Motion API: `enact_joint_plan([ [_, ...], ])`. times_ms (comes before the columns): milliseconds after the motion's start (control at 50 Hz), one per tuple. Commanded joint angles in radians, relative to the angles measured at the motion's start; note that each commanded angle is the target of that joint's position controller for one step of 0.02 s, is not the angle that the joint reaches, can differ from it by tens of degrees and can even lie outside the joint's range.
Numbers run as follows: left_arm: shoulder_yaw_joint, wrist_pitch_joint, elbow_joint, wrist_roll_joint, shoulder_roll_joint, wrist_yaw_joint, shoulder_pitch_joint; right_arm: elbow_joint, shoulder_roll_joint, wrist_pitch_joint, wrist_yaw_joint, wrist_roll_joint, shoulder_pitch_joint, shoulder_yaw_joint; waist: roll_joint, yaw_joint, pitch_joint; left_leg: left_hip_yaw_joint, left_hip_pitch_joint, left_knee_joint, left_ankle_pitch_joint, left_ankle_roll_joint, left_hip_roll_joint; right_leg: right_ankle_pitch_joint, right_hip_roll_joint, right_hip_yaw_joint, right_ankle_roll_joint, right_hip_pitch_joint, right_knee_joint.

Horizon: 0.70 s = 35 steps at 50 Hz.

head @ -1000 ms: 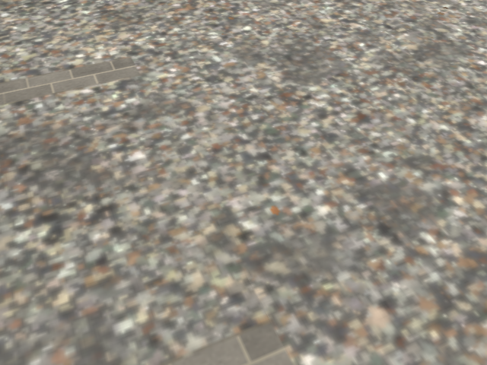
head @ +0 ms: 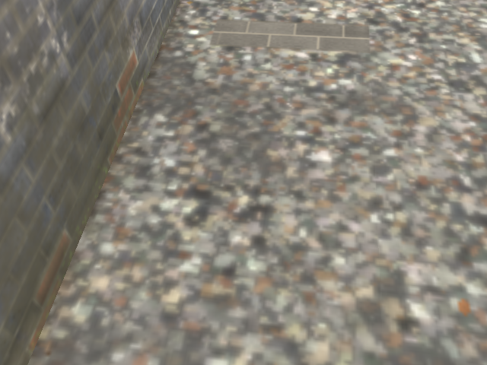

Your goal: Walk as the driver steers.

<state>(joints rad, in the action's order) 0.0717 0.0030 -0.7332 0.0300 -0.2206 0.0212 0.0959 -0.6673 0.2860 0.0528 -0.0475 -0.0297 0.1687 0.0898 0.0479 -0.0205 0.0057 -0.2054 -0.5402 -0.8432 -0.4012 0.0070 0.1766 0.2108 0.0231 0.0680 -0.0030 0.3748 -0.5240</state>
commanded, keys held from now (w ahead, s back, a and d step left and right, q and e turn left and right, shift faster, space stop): q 0.20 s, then no key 0.02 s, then w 0.78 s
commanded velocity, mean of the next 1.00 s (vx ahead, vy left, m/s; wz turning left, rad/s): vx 0.28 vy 0.00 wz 0.25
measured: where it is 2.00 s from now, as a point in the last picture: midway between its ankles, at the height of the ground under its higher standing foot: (228, 323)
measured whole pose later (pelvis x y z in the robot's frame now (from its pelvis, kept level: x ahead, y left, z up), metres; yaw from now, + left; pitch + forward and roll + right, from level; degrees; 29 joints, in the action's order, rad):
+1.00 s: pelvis +0.29 +0.04 +0.00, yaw +13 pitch +2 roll -1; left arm 0.05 0.11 -0.72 0.01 -0.26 -0.05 0.18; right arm -0.84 0.27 -0.07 -0.01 -0.01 0.31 0.04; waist 0.02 -0.02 0.04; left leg -0.06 -0.47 -1.22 -0.33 0.03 -0.06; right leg 0.17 0.07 -0.04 0.08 0.31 -0.44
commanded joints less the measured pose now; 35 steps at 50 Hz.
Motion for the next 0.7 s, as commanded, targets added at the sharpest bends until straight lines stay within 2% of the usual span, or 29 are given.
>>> enact_joint_plan([
  [20, 0.03, 0.018, 0.102, -0.02, -0.107, 0.008, -0.066, 0.045, 0.146, -0.014, 0.002, 0.011, 0.04, 0.05, -0.155, -0.007, -0.129, 0.01, -0.173, -0.333, -0.048, -0.048, -0.077, -0.34, -0.312, 0.253, 0.204, -0.276, 0.16],
  [40, 0.026, 0.016, 0.095, -0.031, -0.105, 0.008, -0.05, 0.044, 0.116, -0.005, 0.005, 0.014, 0.043, 0.041, -0.139, 0.001, -0.112, 0.021, -0.186, -0.381, -0.021, -0.058, -0.081, -0.381, -0.297, 0.212, 0.193, -0.276, 0.155],
  [60, 0.026, 0.013, 0.086, -0.028, -0.114, 0.004, -0.035, 0.047, 0.093, 0.001, 0.011, 0.01, 0.037, 0.034, -0.134, -0.001, -0.088, 0.046, -0.185, -0.37, 0.003, -0.065, -0.087, -0.404, -0.272, 0.162, 0.186, -0.262, 0.159],
  [100, 0.033, 0.007, 0.072, -0.023, -0.135, 0.003, 0.003, 0.069, 0.063, 0.004, 0.016, 0.0, -0.002, 0.02, -0.18, 0.022, -0.082, 0.102, -0.181, -0.297, 0.035, -0.083, -0.103, -0.431, -0.257, 0.107, 0.193, -0.291, 0.17],
  [180, 0.051, 0.0, 0.062, -0.028, -0.188, 0.006, 0.029, 0.107, 0.046, 0.005, 0.022, 0.003, -0.072, 0.003, -0.233, 0.051, -0.106, 0.163, -0.091, -0.105, 0.033, -0.092, -0.168, -0.433, -0.296, 0.049, 0.207, -0.316, 0.176],
  [220, 0.059, -0.001, 0.059, -0.032, -0.214, 0.002, 0.03, 0.112, 0.057, 0.004, 0.025, 0.009, -0.079, 0.004, -0.259, 0.056, -0.102, 0.208, 0.016, 0.008, -0.002, -0.074, -0.173, -0.398, -0.3, 0.015, 0.196, -0.273, 0.176],
  [260, 0.063, 0.003, 0.043, -0.051, -0.227, -0.006, 0.075, 0.108, 0.065, 0.003, 0.033, 0.008, -0.081, 0.005, -0.266, 0.069, -0.109, 0.24, 0.108, 0.127, 0.008, -0.042, -0.161, -0.143, -0.301, 0.019, 0.191, -0.239, 0.199],
  [280, 0.067, 0.009, 0.039, -0.057, -0.241, -0.012, 0.068, 0.101, 0.073, 0.002, 0.043, 0.013, -0.067, 0.008, -0.266, 0.055, -0.095, 0.249, 0.176, 0.22, 0.044, -0.021, -0.153, -0.019, -0.291, 0.013, 0.18, -0.197, 0.194],
  [300, 0.062, 0.013, 0.038, -0.064, -0.232, -0.017, 0.056, 0.076, 0.068, -0.001, 0.05, 0.014, -0.023, 0.01, -0.249, 0.023, -0.088, 0.276, 0.277, 0.332, 0.109, 0.007, -0.134, 0.08, -0.279, 0.001, 0.163, -0.138, 0.175],
  [320, 0.051, 0.02, 0.033, -0.062, -0.198, -0.023, 0.065, 0.039, 0.069, -0.005, 0.051, 0.014, 0.039, 0.015, -0.213, 0.001, -0.091, 0.289, 0.407, 0.396, 0.115, 0.031, -0.11, 0.142, -0.253, -0.02, 0.136, -0.062, 0.13],
  [340, 0.029, 0.029, 0.033, -0.046, -0.136, -0.031, 0.059, 0.003, 0.084, -0.013, 0.046, 0.012, 0.134, 0.021, -0.137, -0.034, -0.123, 0.202, 0.592, 0.414, 0.103, 0.06, -0.166, 0.223, -0.214, -0.071, 0.081, 0.068, 0.013],
  [360, -0.009, 0.039, 0.075, 0.006, -0.033, -0.046, 0.025, -0.016, 0.16, -0.026, 0.034, 0.012, 0.238, 0.029, 0.162, -0.051, -0.152, -0.161, 0.746, 0.479, 0.215, 0.144, -0.447, 0.434, -0.113, -0.181, -0.022, 0.301, -0.385],
  [380, 0.016, 0.053, 0.111, -0.026, -0.103, -0.039, 0.002, -0.006, 0.254, -0.048, 0.043, 0.037, 0.245, 0.047, 0.252, -0.069, -0.108, -0.44, 0.631, 0.604, 0.02, 0.334, -0.583, 0.458, -0.058, -0.083, -0.036, 0.48, -0.554],
  [400, 0.036, 0.061, 0.119, -0.051, -0.193, -0.033, -0.04, 0.002, 0.198, -0.072, 0.046, 0.037, 0.201, 0.036, 0.17, -0.08, -0.024, -0.398, 0.571, 0.643, -0.11, 0.34, -0.54, 0.369, -0.101, -0.032, -0.03, 0.509, -0.621],
  [420, 0.04, 0.065, 0.125, -0.047, -0.204, -0.032, -0.06, 0.002, 0.144, -0.087, 0.039, 0.029, 0.152, 0.018, 0.147, -0.062, 0.03, -0.324, 0.553, 0.656, -0.148, 0.304, -0.498, 0.258, -0.116, -0.029, -0.021, 0.548, -0.618],
  [440, 0.04, 0.067, 0.105, -0.033, -0.193, -0.024, -0.042, 0.002, 0.119, -0.095, 0.034, 0.026, 0.117, 0.007, 0.098, -0.041, 0.035, -0.253, 0.528, 0.66, -0.089, 0.265, -0.456, 0.164, -0.132, -0.023, -0.017, 0.521, -0.598],
  [460, 0.041, 0.074, 0.1, -0.019, -0.188, -0.021, -0.021, 0.0, 0.112, -0.098, 0.029, 0.022, 0.091, 0.001, 0.089, -0.019, 0.036, -0.196, 0.514, 0.667, 0.024, 0.243, -0.432, 0.085, -0.136, -0.023, -0.018, 0.495, -0.562],
  [480, 0.036, 0.083, 0.09, -0.016, -0.17, -0.026, -0.013, -0.011, 0.102, -0.104, 0.022, 0.032, 0.104, -0.005, 0.083, -0.017, 0.028, -0.137, 0.512, 0.675, 0.147, 0.231, -0.411, 0.021, -0.134, -0.033, -0.016, 0.469, -0.557],
  [500, 0.034, 0.09, 0.088, -0.019, -0.155, -0.03, -0.002, -0.021, 0.095, -0.109, 0.02, 0.035, 0.125, -0.007, 0.076, -0.012, 0.008, -0.098, 0.529, 0.675, 0.234, 0.226, -0.401, -0.031, -0.126, -0.041, -0.019, 0.462, -0.541],
  [540, 0.026, 0.091, 0.091, -0.023, -0.131, -0.035, -0.014, -0.045, 0.089, -0.114, 0.019, 0.028, 0.163, -0.009, 0.052, -0.018, -0.003, -0.037, 0.545, 0.673, 0.326, 0.217, -0.386, -0.103, -0.117, -0.048, -0.029, 0.455, -0.463],
  [560, 0.02, 0.093, 0.103, -0.025, -0.12, -0.044, -0.048, -0.062, 0.076, -0.11, 0.014, 0.027, 0.186, -0.016, 0.031, -0.028, 0.006, -0.02, 0.543, 0.68, 0.323, 0.21, -0.38, -0.139, -0.11, -0.053, -0.028, 0.453, -0.414],
  [600, 0.008, 0.095, 0.124, -0.031, -0.095, -0.055, -0.093, -0.081, 0.09, -0.109, 0.011, 0.026, 0.206, -0.016, 0.053, -0.038, 0.03, 0.01, 0.52, 0.692, 0.323, 0.199, -0.373, -0.21, -0.095, -0.057, -0.027, 0.421, -0.297],
  [660, 0.003, 0.1, 0.151, -0.04, -0.1, -0.076, -0.166, -0.11, 0.107, -0.117, 0.014, 0.023, 0.24, -0.017, 0.061, -0.058, 0.065, 0.027, 0.491, 0.7, 0.292, 0.192, -0.381, -0.276, -0.069, -0.065, -0.017, 0.354, -0.155],
  [700, 0.0, 0.102, 0.169, -0.041, -0.102, -0.089, -0.2, -0.132, 0.113, -0.122, 0.018, 0.015, 0.262, -0.018, 0.054, -0.064, 0.086, 0.021, 0.506, 0.692, 0.282, 0.187, -0.402, -0.269, -0.064, -0.06, 0.001, 0.333, -0.101],
])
